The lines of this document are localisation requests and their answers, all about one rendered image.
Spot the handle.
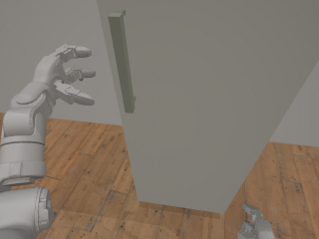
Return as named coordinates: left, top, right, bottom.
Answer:
left=108, top=9, right=137, bottom=114

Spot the robot right hand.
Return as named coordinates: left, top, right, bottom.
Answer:
left=237, top=202, right=276, bottom=239

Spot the robot left upper arm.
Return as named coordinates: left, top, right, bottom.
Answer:
left=0, top=186, right=53, bottom=239

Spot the robot left hand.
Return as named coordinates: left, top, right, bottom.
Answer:
left=32, top=44, right=97, bottom=106

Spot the fridge door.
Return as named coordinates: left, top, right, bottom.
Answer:
left=97, top=0, right=319, bottom=214

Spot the left robot forearm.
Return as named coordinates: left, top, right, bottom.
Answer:
left=0, top=82, right=56, bottom=192

